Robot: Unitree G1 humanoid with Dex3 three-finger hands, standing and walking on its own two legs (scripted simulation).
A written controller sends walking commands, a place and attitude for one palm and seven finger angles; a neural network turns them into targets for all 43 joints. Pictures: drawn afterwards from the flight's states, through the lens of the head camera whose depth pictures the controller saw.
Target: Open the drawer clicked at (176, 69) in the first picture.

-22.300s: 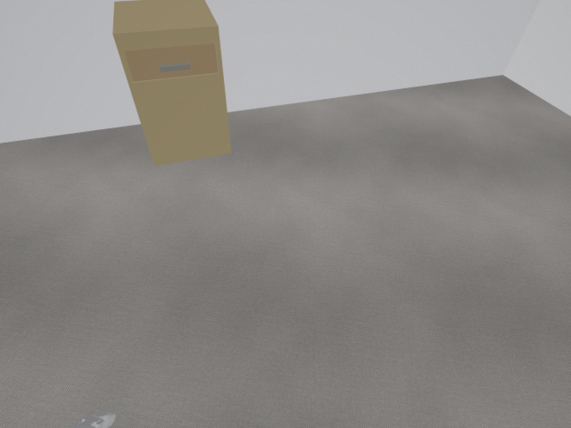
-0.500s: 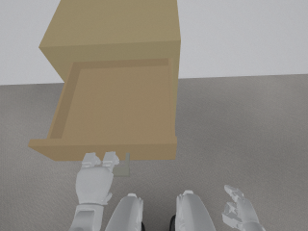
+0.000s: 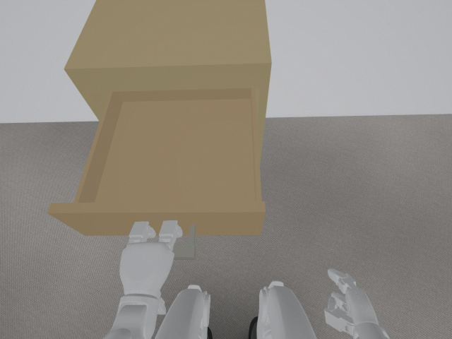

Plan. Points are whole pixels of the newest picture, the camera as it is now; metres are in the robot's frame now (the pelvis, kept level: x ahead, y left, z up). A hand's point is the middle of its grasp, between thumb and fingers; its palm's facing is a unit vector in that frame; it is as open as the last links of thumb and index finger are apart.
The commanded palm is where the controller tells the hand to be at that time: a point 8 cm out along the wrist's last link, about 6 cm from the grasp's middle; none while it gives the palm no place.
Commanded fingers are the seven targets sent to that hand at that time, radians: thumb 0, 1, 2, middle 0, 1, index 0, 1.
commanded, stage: lift the hand off the handle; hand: left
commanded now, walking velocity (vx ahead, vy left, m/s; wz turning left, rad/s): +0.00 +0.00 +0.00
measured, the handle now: (161, 241) +0.30 +0.15 -0.06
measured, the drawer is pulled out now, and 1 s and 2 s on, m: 0.30 0.29 0.29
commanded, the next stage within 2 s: none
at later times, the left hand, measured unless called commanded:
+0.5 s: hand (151, 263) +0.25 +0.15 -0.04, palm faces -0.07 -0.12 -0.99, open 13.8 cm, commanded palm +0.23 +0.15 +0.01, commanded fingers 0.00 -0.50 0.30 -0.30 -1.20 -0.30 -1.20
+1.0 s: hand (143, 257) +0.26 +0.16 -0.01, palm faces -0.05 -0.12 -0.99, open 13.8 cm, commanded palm +0.23 +0.15 +0.05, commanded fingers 0.00 -0.50 0.30 -0.30 -1.20 -0.30 -1.20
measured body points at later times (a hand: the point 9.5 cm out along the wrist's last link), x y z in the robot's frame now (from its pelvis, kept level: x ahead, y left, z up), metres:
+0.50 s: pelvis +0.01 +0.00 +0.03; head +0.10 -0.02 +0.47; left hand +0.25 +0.16 +0.01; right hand +0.19 -0.23 -0.09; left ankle +0.02 +0.12 -0.59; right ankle +0.06 -0.07 -0.59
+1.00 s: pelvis +0.01 +0.00 +0.05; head +0.08 -0.03 +0.50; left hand +0.25 +0.16 +0.05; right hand +0.20 -0.23 -0.06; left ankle +0.02 +0.12 -0.59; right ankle +0.06 -0.07 -0.59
